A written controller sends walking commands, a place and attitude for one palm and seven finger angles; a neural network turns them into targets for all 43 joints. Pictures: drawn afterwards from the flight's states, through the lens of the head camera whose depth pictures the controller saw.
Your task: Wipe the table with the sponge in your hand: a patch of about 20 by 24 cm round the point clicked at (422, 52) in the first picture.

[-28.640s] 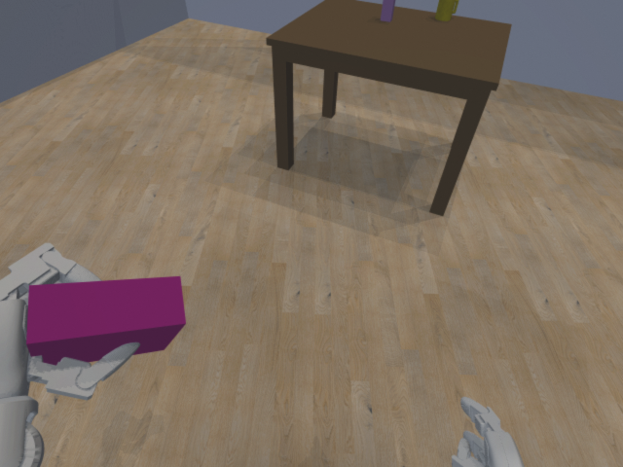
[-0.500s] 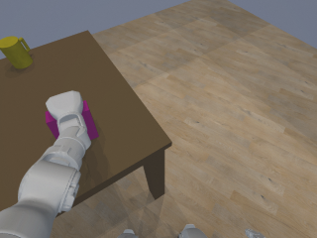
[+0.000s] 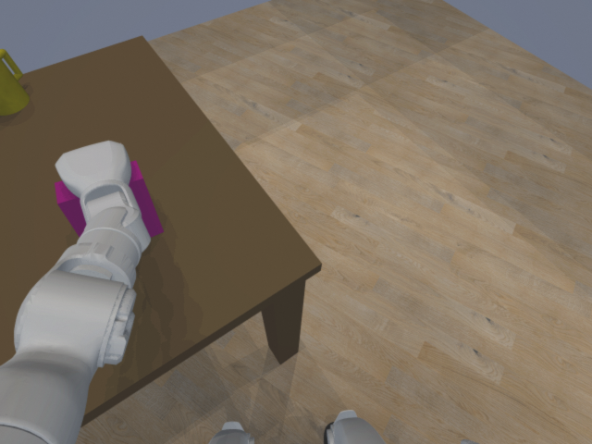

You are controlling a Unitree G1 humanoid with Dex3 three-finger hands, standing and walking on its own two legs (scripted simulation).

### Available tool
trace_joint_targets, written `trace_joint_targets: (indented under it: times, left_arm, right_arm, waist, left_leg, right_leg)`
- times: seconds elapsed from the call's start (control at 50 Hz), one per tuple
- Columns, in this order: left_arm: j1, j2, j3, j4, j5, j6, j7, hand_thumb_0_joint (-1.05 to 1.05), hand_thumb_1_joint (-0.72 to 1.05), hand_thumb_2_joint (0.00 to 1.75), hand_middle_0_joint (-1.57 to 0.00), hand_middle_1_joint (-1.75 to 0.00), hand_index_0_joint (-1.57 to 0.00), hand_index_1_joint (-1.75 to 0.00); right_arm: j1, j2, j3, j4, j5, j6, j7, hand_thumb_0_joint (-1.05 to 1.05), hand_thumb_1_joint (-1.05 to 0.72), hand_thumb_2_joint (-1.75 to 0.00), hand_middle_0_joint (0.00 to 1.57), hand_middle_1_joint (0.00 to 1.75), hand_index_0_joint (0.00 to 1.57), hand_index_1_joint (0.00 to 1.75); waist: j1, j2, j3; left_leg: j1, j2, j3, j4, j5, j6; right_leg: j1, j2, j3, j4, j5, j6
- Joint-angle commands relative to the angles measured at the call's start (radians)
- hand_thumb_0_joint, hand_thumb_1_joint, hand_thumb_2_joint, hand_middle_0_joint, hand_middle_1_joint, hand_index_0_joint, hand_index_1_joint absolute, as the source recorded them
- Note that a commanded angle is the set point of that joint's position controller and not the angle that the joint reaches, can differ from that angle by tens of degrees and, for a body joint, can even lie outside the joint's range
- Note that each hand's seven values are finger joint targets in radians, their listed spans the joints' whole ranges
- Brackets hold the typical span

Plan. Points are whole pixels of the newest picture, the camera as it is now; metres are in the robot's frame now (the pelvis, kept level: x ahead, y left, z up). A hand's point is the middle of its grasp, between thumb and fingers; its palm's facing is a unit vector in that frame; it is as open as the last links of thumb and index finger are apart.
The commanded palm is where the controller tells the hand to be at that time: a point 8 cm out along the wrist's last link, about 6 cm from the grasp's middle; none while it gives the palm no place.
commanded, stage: wipe back along the third lane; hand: left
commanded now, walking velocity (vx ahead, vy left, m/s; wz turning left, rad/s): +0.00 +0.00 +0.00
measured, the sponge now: (118, 219) +0.46 +0.25 -0.02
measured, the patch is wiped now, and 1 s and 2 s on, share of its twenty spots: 1.00 1.00 1.00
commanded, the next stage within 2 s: none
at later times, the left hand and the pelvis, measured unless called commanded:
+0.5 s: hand (110, 203) +0.46 +0.25 +0.02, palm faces -0.04 +0.02 -1.00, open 9.3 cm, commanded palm +0.40 +0.22 +0.05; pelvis +0.04 +0.02 +0.02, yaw +0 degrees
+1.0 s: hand (122, 234) +0.40 +0.22 +0.03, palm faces -0.02 -0.03 -1.00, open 9.2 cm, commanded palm +0.35 +0.20 +0.05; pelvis +0.07 +0.03 +0.03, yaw +1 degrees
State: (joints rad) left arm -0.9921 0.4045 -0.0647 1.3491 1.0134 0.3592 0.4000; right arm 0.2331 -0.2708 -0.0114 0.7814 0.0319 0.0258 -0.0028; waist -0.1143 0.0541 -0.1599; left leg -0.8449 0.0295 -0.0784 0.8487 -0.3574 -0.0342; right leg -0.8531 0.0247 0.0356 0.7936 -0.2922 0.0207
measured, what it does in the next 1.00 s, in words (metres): shifts its weight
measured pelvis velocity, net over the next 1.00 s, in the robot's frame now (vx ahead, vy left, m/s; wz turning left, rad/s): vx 0.07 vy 0.03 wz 0.02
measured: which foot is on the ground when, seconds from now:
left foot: down 0.00-1.00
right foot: down 0.00-1.00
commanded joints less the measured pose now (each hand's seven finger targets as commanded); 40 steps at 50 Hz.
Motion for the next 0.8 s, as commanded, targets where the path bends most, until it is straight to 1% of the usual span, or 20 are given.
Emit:
trace_joint_targets:
  times: [0.0, 0.02, 0.04, 0.1, 0.12, 0.16, 0.18, 0.22, 0.24, 0.3, 0.34, 0.46, 0.54, 0.56, 0.6, 0.64, 0.66, 0.72, 0.74, 0.78]
  left_arm:
    - [-0.158, 0.149, -0.014, -0.065, 0.016, 0.008, 0.045, 0.00, 0.10, 1.30, -1.20, -1.60, -1.20, -1.60]
    - [-0.142, 0.139, -0.011, -0.081, 0.011, 0.003, 0.046, 0.00, 0.10, 1.30, -1.20, -1.60, -1.20, -1.60]
    - [-0.128, 0.086, -0.031, -0.086, -0.004, 0.001, 0.044, 0.00, 0.10, 1.30, -1.20, -1.60, -1.20, -1.60]
    - [-0.108, 0.051, -0.051, -0.097, -0.026, 0.010, 0.053, 0.00, 0.10, 1.30, -1.20, -1.60, -1.20, -1.60]
    - [-0.090, 0.067, -0.033, -0.084, -0.033, 0.018, 0.057, 0.00, 0.10, 1.30, -1.20, -1.60, -1.20, -1.60]
    - [-0.101, 0.038, -0.055, -0.107, -0.045, 0.025, 0.060, 0.00, 0.10, 1.30, -1.20, -1.60, -1.20, -1.60]
    - [-0.080, 0.044, -0.046, -0.086, -0.043, 0.033, 0.060, 0.00, 0.10, 1.30, -1.20, -1.60, -1.20, -1.60]
    - [-0.062, -0.016, -0.085, -0.100, -0.046, 0.042, 0.058, 0.00, 0.10, 1.30, -1.20, -1.60, -1.20, -1.60]
    - [-0.058, -0.047, -0.089, -0.121, -0.057, 0.038, 0.058, 0.00, 0.10, 1.30, -1.20, -1.60, -1.20, -1.60]
    - [0.013, -0.089, -0.105, -0.136, -0.068, 0.044, 0.058, 0.00, 0.10, 1.30, -1.20, -1.60, -1.20, -1.60]
    - [0.045, -0.100, -0.090, -0.169, -0.084, 0.041, 0.059, 0.00, 0.10, 1.30, -1.20, -1.60, -1.20, -1.60]
    - [0.166, -0.202, -0.153, -0.245, -0.099, 0.074, 0.054, 0.00, 0.10, 1.30, -1.20, -1.60, -1.20, -1.60]
    - [0.229, -0.262, -0.182, -0.338, -0.110, 0.111, 0.044, 0.00, 0.10, 1.30, -1.20, -1.60, -1.20, -1.60]
    - [0.254, -0.254, -0.187, -0.345, -0.104, 0.122, 0.043, 0.00, 0.10, 1.30, -1.20, -1.60, -1.20, -1.60]
    - [0.287, -0.290, -0.220, -0.396, -0.099, 0.144, 0.032, 0.00, 0.10, 1.30, -1.20, -1.60, -1.20, -1.60]
    - [0.349, -0.310, -0.226, -0.451, -0.107, 0.164, 0.018, 0.00, 0.10, 1.30, -1.20, -1.60, -1.20, -1.60]
    - [0.354, -0.318, -0.250, -0.471, -0.102, 0.173, 0.012, 0.00, 0.10, 1.30, -1.20, -1.60, -1.20, -1.60]
    - [0.415, -0.338, -0.281, -0.536, -0.091, 0.206, -0.008, 0.00, 0.10, 1.30, -1.20, -1.60, -1.20, -1.60]
    - [0.430, -0.314, -0.259, -0.568, -0.088, 0.213, -0.015, 0.00, 0.10, 1.30, -1.20, -1.60, -1.20, -1.60]
    - [0.474, -0.360, -0.317, -0.614, -0.076, 0.223, -0.027, 0.00, 0.10, 1.30, -1.20, -1.60, -1.20, -1.60]
  right_arm:
    - [0.075, -0.140, -0.049, -0.077, -0.002, -0.019, 0.010, 0.00, -0.90, -0.90, 0.20, 0.30, 0.20, 0.30]
    - [0.075, -0.137, -0.053, -0.078, -0.002, -0.016, 0.014, 0.00, -0.90, -0.90, 0.20, 0.30, 0.20, 0.30]
    - [0.067, -0.132, -0.056, -0.080, 0.001, -0.015, 0.016, 0.00, -0.90, -0.90, 0.20, 0.30, 0.20, 0.30]
    - [0.051, -0.133, -0.056, -0.074, 0.006, -0.010, 0.021, 0.00, -0.90, -0.90, 0.20, 0.30, 0.20, 0.30]
    - [0.046, -0.134, -0.056, -0.069, 0.008, -0.008, 0.021, 0.00, -0.90, -0.90, 0.20, 0.30, 0.20, 0.30]
    - [0.031, -0.129, -0.053, -0.066, 0.012, -0.007, 0.022, 0.00, -0.90, -0.90, 0.20, 0.30, 0.20, 0.30]
    - [0.029, -0.129, -0.054, -0.062, 0.012, -0.005, 0.023, 0.00, -0.90, -0.90, 0.20, 0.30, 0.20, 0.30]
    - [0.015, -0.124, -0.053, -0.065, 0.012, 0.000, 0.028, 0.00, -0.90, -0.90, 0.20, 0.30, 0.20, 0.30]
    - [0.004, -0.117, -0.056, -0.065, 0.014, -0.002, 0.031, 0.00, -0.90, -0.90, 0.20, 0.30, 0.20, 0.30]
    - [-0.007, -0.115, -0.058, -0.068, 0.012, 0.011, 0.038, 0.00, -0.90, -0.90, 0.20, 0.30, 0.20, 0.30]
    - [-0.030, -0.110, -0.061, -0.074, 0.014, 0.017, 0.040, 0.00, -0.90, -0.90, 0.20, 0.30, 0.20, 0.30]
    - [-0.086, -0.100, -0.061, -0.088, 0.017, 0.050, 0.050, 0.00, -0.90, -0.90, 0.20, 0.30, 0.20, 0.30]
    - [-0.146, -0.088, -0.063, -0.108, 0.019, 0.074, 0.056, 0.00, -0.90, -0.90, 0.20, 0.30, 0.20, 0.30]
    - [-0.148, -0.094, -0.063, -0.103, 0.016, 0.084, 0.057, 0.00, -0.90, -0.90, 0.20, 0.30, 0.20, 0.30]
    - [-0.174, -0.090, -0.061, -0.116, 0.016, 0.099, 0.062, 0.00, -0.90, -0.90, 0.20, 0.30, 0.20, 0.30]
    - [-0.207, -0.086, -0.062, -0.132, 0.019, 0.112, 0.066, 0.00, -0.90, -0.90, 0.20, 0.30, 0.20, 0.30]
    - [-0.209, -0.089, -0.061, -0.131, 0.016, 0.122, 0.068, 0.00, -0.90, -0.90, 0.20, 0.30, 0.20, 0.30]
    - [-0.240, -0.089, -0.060, -0.148, 0.017, 0.143, 0.074, 0.00, -0.90, -0.90, 0.20, 0.30, 0.20, 0.30]
    - [-0.259, -0.091, -0.060, -0.155, 0.019, 0.149, 0.075, 0.00, -0.90, -0.90, 0.20, 0.30, 0.20, 0.30]
    - [-0.266, -0.086, -0.058, -0.165, 0.020, 0.159, 0.080, 0.00, -0.90, -0.90, 0.20, 0.30, 0.20, 0.30]
  waist:
    - [0.000, -0.083, -0.324]
    - [0.006, -0.082, -0.336]
    - [0.003, -0.101, -0.335]
    - [0.007, -0.112, -0.284]
    - [0.012, -0.129, -0.266]
    - [0.019, -0.085, -0.268]
    - [0.024, -0.099, -0.252]
    - [0.029, -0.090, -0.248]
    - [0.037, -0.075, -0.269]
    - [0.050, -0.111, -0.271]
    - [0.069, -0.103, -0.289]
    - [0.088, -0.121, -0.245]
    - [0.105, -0.121, -0.259]
    - [0.103, -0.134, -0.246]
    - [0.109, -0.124, -0.243]
    - [0.127, -0.128, -0.262]
    - [0.119, -0.123, -0.246]
    - [0.126, -0.146, -0.237]
    - [0.140, -0.143, -0.248]
    - [0.134, -0.139, -0.241]
  left_leg:
    - [0.131, -0.036, 0.087, -0.103, 0.089, 0.072]
    - [0.140, -0.033, 0.088, -0.104, 0.102, 0.071]
    - [0.150, -0.033, 0.084, -0.111, 0.108, 0.071]
    - [0.159, -0.031, 0.084, -0.136, 0.062, 0.070]
    - [0.156, -0.031, 0.086, -0.144, 0.052, 0.071]
    - [0.184, -0.032, 0.086, -0.164, 0.049, 0.068]
    - [0.188, -0.030, 0.084, -0.169, 0.051, 0.068]
    - [0.212, -0.029, 0.084, -0.178, 0.074, 0.065]
    - [0.238, -0.028, 0.083, -0.184, 0.104, 0.065]
    - [0.267, -0.028, 0.086, -0.188, 0.143, 0.063]
    - [0.288, -0.028, 0.087, -0.196, 0.185, 0.061]
    - [0.357, -0.028, 0.090, -0.212, 0.277, 0.054]
    - [0.404, -0.028, 0.090, -0.219, 0.363, 0.050]
    - [0.412, -0.028, 0.091, -0.215, 0.369, 0.048]
    - [0.434, -0.029, 0.091, -0.217, 0.413, 0.046]
    - [0.451, -0.027, 0.086, -0.214, 0.483, 0.046]
    - [0.465, -0.026, 0.085, -0.209, 0.497, 0.046]
    - [0.476, -0.029, 0.086, -0.210, 0.522, 0.048]
    - [0.480, -0.028, 0.081, -0.211, 0.548, 0.047]
    - [0.499, -0.030, 0.082, -0.206, 0.571, 0.050]
  right_leg:
    - [0.272, 0.015, -0.072, -0.124, 0.132, -0.043]
    - [0.282, 0.015, -0.072, -0.123, 0.150, -0.044]
    - [0.282, 0.017, -0.077, -0.124, 0.149, -0.045]
    - [0.265, 0.018, -0.083, -0.150, 0.080, -0.042]
    - [0.273, 0.017, -0.080, -0.161, 0.067, -0.041]
    - [0.273, 0.016, -0.082, -0.166, 0.050, -0.044]
    - [0.271, 0.016, -0.086, -0.169, 0.046, -0.046]
    - [0.275, 0.017, -0.091, -0.170, 0.066, -0.050]
    - [0.288, 0.016, -0.091, -0.170, 0.090, -0.054]
    - [0.325, 0.019, -0.097, -0.177, 0.139, -0.055]
    - [0.361, 0.016, -0.097, -0.174, 0.187, -0.060]
    - [0.416, 0.014, -0.110, -0.186, 0.299, -0.067]
    - [0.476, 0.010, -0.114, -0.188, 0.398, -0.073]
    - [0.481, 0.010, -0.114, -0.188, 0.417, -0.073]
    - [0.499, 0.008, -0.118, -0.187, 0.464, -0.076]
    - [0.535, 0.004, -0.118, -0.180, 0.518, -0.079]
    - [0.533, 0.004, -0.121, -0.179, 0.529, -0.079]
    - [0.568, 0.000, -0.121, -0.183, 0.574, -0.080]
    - [0.585, -0.003, -0.116, -0.180, 0.592, -0.085]
    - [0.590, -0.003, -0.121, -0.175, 0.607, -0.085]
